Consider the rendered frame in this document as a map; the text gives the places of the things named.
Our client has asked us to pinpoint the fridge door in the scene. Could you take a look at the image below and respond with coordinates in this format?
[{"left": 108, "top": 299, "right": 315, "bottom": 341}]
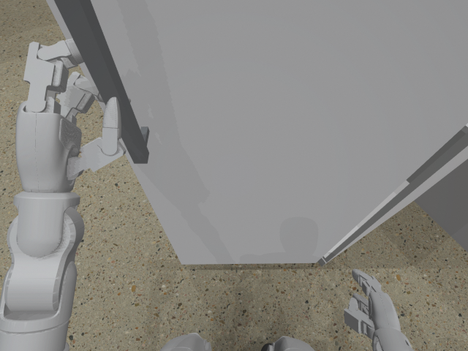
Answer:
[{"left": 46, "top": 0, "right": 468, "bottom": 265}]

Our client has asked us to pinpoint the left robot forearm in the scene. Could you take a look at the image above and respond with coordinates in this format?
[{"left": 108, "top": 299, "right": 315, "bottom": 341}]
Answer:
[{"left": 0, "top": 191, "right": 85, "bottom": 351}]

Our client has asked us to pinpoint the left robot thigh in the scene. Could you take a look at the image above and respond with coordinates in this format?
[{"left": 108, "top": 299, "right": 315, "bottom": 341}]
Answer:
[{"left": 160, "top": 334, "right": 212, "bottom": 351}]

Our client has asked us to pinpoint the robot right hand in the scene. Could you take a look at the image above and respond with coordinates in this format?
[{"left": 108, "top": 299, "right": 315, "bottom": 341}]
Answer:
[{"left": 344, "top": 269, "right": 401, "bottom": 340}]

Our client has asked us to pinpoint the robot left hand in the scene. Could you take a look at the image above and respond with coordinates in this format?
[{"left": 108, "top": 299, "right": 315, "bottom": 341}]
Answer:
[{"left": 15, "top": 38, "right": 131, "bottom": 192}]

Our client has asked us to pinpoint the right robot forearm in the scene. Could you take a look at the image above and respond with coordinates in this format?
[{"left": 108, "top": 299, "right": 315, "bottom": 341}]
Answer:
[{"left": 372, "top": 328, "right": 414, "bottom": 351}]

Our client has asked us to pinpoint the handle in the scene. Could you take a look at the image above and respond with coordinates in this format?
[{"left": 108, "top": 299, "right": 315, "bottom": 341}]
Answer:
[{"left": 54, "top": 0, "right": 150, "bottom": 164}]

